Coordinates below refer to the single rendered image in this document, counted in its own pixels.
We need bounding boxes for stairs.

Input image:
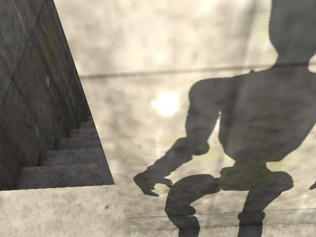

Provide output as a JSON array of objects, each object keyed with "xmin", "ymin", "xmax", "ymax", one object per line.
[{"xmin": 13, "ymin": 116, "xmax": 115, "ymax": 191}]

